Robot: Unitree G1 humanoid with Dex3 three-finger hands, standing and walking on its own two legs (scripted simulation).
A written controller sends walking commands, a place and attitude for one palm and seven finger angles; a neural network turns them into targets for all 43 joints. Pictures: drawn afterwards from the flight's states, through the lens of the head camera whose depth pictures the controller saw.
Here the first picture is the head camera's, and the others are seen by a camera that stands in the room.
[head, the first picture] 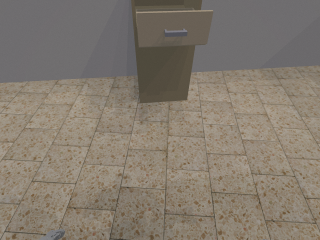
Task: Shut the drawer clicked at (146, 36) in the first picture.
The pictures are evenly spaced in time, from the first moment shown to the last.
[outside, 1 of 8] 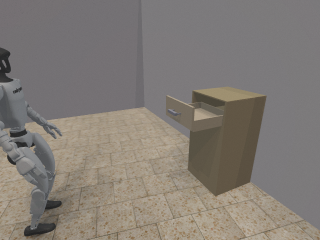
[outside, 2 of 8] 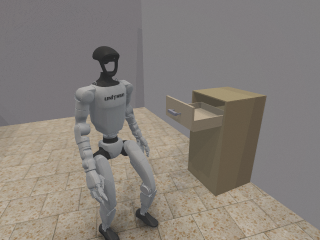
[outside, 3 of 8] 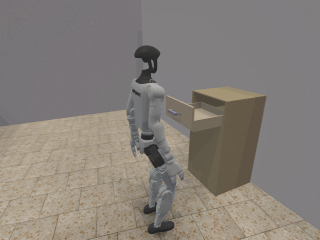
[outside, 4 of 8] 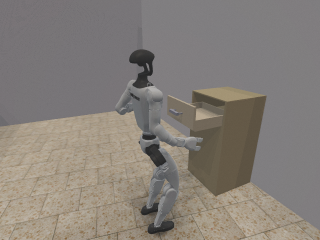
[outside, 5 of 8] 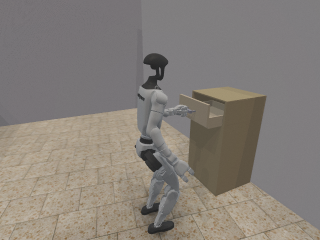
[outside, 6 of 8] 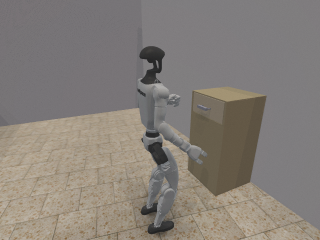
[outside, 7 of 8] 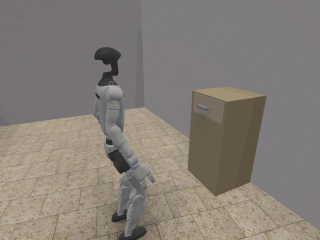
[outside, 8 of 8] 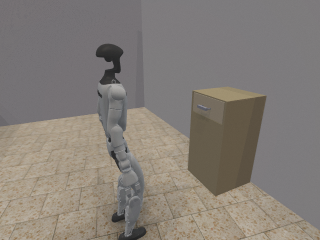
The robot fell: no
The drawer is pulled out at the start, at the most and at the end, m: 0.30 0.30 0.00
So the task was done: yes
